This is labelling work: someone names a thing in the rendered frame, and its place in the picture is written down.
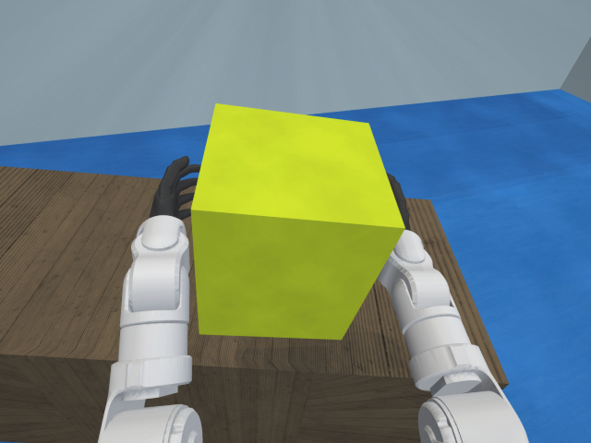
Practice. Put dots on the robot left upper arm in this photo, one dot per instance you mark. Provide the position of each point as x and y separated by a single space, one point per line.
159 424

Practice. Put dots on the carton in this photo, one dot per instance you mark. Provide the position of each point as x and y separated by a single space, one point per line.
293 219

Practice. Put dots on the right robot hand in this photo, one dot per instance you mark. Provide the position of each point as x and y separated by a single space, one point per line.
400 200

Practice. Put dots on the left robot hand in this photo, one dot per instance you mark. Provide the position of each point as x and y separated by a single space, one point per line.
167 200

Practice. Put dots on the robot right forearm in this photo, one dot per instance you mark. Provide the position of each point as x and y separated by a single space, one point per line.
444 361

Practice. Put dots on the robot right upper arm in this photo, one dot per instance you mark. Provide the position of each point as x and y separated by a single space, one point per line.
476 417

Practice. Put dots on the robot left forearm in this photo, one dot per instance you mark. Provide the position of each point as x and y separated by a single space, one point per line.
152 360

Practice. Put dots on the pedestal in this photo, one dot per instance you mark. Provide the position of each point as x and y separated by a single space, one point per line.
65 249

